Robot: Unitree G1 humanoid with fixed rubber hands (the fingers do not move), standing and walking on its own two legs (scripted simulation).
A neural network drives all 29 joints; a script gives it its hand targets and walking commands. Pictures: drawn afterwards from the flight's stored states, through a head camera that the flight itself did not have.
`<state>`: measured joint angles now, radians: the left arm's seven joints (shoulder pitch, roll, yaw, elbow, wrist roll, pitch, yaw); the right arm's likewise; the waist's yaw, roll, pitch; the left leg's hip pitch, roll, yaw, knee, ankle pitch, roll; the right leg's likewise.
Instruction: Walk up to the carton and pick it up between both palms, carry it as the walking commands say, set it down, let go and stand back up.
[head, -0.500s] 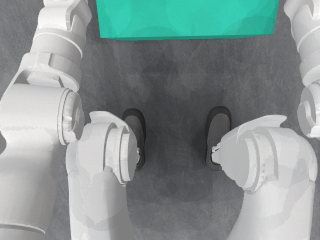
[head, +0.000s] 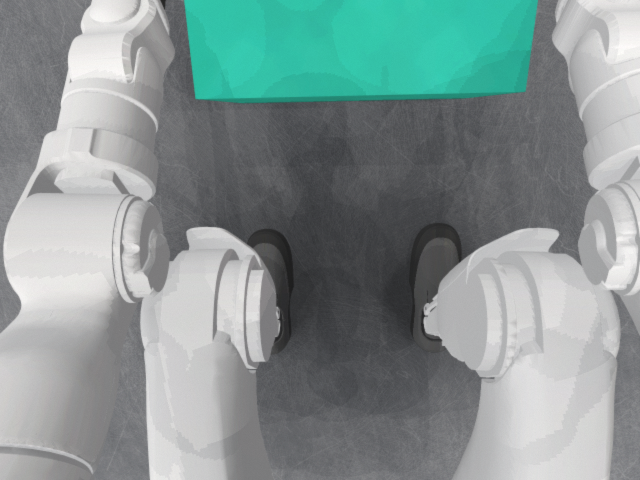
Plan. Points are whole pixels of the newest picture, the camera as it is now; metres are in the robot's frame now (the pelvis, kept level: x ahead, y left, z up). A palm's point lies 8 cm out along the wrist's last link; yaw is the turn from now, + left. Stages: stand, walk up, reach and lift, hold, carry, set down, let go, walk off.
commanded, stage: reach and lift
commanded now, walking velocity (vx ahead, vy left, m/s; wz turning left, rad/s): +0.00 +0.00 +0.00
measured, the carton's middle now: out of the picture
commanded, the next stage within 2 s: none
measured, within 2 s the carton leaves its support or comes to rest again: leaves its support in 0.08 s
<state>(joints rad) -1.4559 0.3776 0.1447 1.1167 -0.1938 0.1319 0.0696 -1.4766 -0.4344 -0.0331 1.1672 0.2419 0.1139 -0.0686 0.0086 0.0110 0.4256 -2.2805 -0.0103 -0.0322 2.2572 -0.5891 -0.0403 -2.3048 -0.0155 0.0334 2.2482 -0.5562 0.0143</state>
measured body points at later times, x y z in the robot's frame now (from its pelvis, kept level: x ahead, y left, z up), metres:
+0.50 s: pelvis -0.01 +0.01 +0.02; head +0.35 +0.00 +0.29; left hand +0.56 +0.19 -0.13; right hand +0.56 -0.20 -0.13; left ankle +0.11 +0.13 -0.32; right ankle +0.12 -0.13 -0.32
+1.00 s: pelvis +0.00 +0.00 +0.06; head +0.33 +0.00 +0.36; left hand +0.54 +0.19 -0.06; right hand +0.55 -0.20 -0.06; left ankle +0.11 +0.13 -0.32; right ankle +0.12 -0.13 -0.32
